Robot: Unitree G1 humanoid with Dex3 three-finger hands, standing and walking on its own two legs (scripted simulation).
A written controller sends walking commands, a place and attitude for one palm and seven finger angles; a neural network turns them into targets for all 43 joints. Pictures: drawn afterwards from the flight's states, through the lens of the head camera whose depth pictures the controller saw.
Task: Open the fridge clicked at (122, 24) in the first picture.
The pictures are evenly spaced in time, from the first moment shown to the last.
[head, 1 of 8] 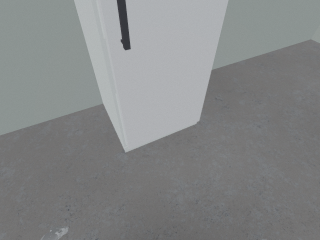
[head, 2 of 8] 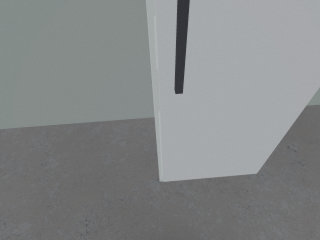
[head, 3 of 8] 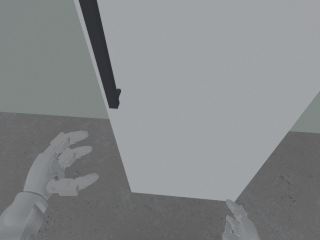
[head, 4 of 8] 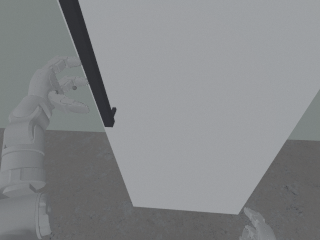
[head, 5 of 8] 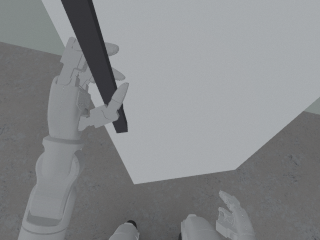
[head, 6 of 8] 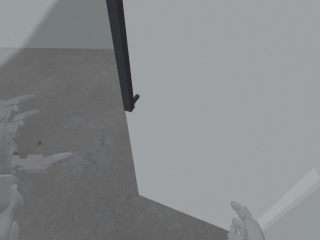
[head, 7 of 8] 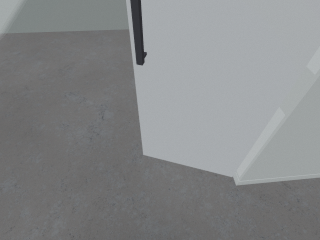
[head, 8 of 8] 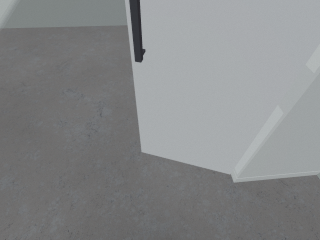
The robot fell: no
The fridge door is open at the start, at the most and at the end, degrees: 0 72 69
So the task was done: yes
